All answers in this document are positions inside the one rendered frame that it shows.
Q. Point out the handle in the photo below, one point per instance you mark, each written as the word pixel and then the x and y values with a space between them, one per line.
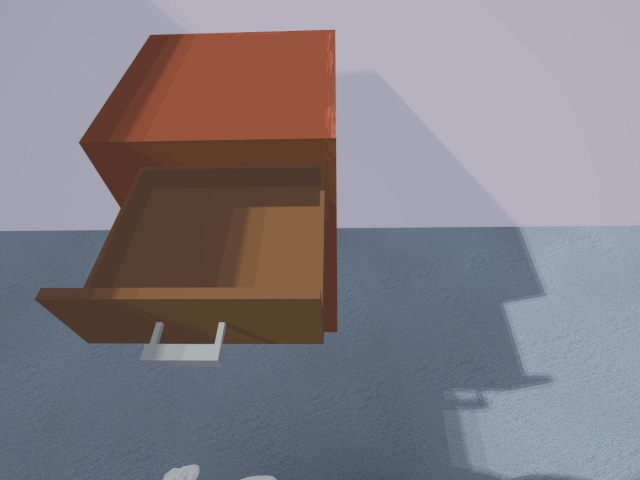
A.
pixel 183 355

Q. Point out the drawer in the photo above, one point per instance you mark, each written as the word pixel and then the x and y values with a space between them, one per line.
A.
pixel 193 246

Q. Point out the cabinet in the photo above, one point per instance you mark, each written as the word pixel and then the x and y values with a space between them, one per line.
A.
pixel 225 99

